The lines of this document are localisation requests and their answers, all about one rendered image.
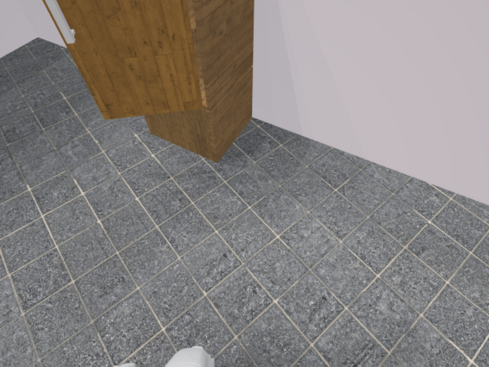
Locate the left robot thigh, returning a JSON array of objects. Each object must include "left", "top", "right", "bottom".
[{"left": 165, "top": 348, "right": 215, "bottom": 367}]

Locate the handle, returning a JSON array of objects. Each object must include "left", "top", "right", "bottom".
[{"left": 45, "top": 0, "right": 76, "bottom": 44}]

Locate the cupboard door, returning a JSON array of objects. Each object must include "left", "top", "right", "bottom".
[{"left": 42, "top": 0, "right": 203, "bottom": 120}]

